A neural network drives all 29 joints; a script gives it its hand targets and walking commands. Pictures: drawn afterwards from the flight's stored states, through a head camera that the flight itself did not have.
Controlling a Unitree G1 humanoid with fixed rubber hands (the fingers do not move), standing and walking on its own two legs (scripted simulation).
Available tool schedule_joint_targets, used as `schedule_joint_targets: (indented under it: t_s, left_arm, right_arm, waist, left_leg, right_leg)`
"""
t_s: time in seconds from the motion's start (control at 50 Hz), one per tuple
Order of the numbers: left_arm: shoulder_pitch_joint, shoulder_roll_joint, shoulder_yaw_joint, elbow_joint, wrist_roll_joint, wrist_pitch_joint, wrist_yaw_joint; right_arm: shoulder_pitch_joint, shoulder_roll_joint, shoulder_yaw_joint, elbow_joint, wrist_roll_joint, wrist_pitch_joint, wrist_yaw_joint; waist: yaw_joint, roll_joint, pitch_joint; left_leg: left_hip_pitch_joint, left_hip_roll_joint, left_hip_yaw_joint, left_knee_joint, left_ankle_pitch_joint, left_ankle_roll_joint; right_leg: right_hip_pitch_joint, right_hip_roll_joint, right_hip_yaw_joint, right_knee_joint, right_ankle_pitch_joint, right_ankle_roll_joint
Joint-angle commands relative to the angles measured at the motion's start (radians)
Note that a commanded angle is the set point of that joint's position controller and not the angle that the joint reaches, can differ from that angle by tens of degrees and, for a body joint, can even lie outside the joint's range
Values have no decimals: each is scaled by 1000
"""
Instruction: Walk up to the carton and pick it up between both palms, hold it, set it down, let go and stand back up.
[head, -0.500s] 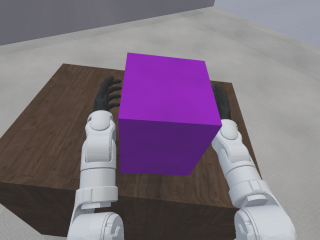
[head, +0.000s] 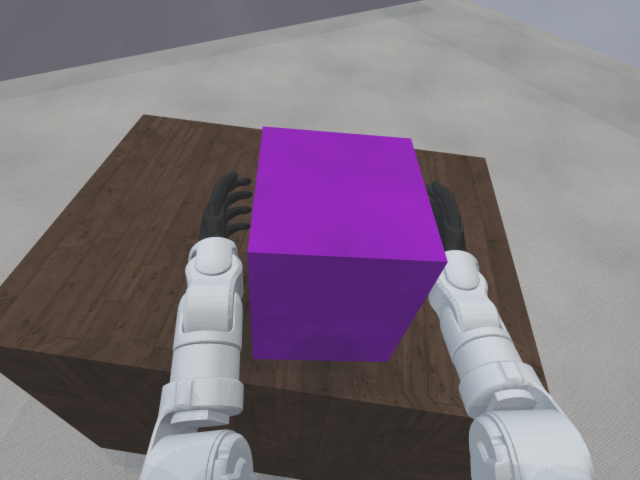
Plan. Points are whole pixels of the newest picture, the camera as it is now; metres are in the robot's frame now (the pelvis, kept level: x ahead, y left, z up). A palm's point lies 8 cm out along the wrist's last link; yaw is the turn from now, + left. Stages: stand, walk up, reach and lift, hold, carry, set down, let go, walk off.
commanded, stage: set down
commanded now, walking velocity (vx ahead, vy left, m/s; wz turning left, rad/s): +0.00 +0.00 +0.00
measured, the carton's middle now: (329, 252) +0.39 +0.03 +0.06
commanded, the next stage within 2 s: none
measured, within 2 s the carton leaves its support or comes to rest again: rests again in 1.00 s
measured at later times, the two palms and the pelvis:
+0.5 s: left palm (228, 255) +0.36 +0.16 +0.08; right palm (440, 250) +0.40 -0.13 +0.07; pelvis +0.00 -0.01 +0.00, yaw -1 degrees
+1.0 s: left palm (233, 265) +0.36 +0.16 +0.05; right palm (439, 255) +0.40 -0.13 +0.06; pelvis +0.00 -0.01 +0.00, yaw -2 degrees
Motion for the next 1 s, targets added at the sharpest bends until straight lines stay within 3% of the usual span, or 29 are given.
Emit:
schedule_joint_targets:
  t_s: [0.0, 0.06, 0.2, 0.26, 0.32, 0.42, 0.58, 0.72, 0.78, 0.88, 0.98]
  left_arm:
    - [-561, -464, -426, -88, -84, -87, -112]
    - [-590, -455, -385, -51, -75, -101, -110]
    - [-607, -479, -373, -61, -64, -153, -99]
    - [-595, -477, -347, -22, -61, -177, -88]
    - [-563, -478, -326, 3, -45, -184, -88]
    - [-569, -479, -297, 6, -49, -202, -86]
    - [-586, -504, -330, 16, -48, -259, -43]
    - [-590, -499, -281, 59, -32, -273, -43]
    - [-601, -508, -276, 71, -30, -298, -42]
    - [-597, -518, -265, 111, -16, -324, -30]
    - [-593, -521, -259, 143, -10, -356, -18]
  right_arm:
    - [-752, 422, 292, -238, -27, -93, 136]
    - [-747, 430, 249, -178, -54, -87, 146]
    - [-727, 458, 227, -128, -82, -114, 158]
    - [-734, 464, 223, -116, -100, -124, 163]
    - [-700, 455, 199, -72, -118, -122, 168]
    - [-713, 473, 194, -64, -137, -133, 173]
    - [-726, 480, 191, -66, -149, -174, 182]
    - [-688, 486, 149, 39, -170, -160, 192]
    - [-709, 498, 142, 22, -192, -178, 189]
    - [-696, 484, 94, 72, -214, -193, 204]
    - [-676, 486, 76, 104, -233, -206, 208]
  waist:
    - [13, 57, -464]
    - [19, 50, -430]
    - [19, 77, -527]
    - [30, 32, -532]
    - [30, 44, -502]
    - [42, 2, -526]
    - [53, 42, -659]
    - [49, 24, -580]
    - [55, 16, -623]
    - [57, 38, -600]
    - [55, 41, -624]
  left_leg:
    - [192, -40, 99, 18, 356, 3]
    - [141, -44, 111, -14, 275, 16]
    - [140, -46, 118, 6, 375, 2]
    - [108, -45, 118, 3, 364, 15]
    - [93, -44, 123, -10, 350, 12]
    - [57, -39, 128, -18, 330, 27]
    - [73, -32, 126, 31, 444, 10]
    - [37, -31, 136, -1, 356, 21]
    - [13, -31, 140, 8, 375, 21]
    - [39, -23, 144, 7, 372, 11]
    - [44, -21, 143, 22, 395, 11]
  right_leg:
    - [59, 30, -73, -10, 211, 27]
    - [57, 17, -57, -16, 156, 34]
    - [108, 16, -56, 18, 319, 39]
    - [119, 15, -47, 18, 343, 44]
    - [122, 11, -47, 21, 353, 45]
    - [123, 9, -44, 24, 368, 49]
    - [116, 16, -39, 56, 481, 35]
    - [94, 9, -31, 40, 396, 38]
    - [104, 12, -32, 55, 439, 40]
    - [47, 21, -43, 37, 355, 23]
    - [31, 23, -40, 36, 359, 17]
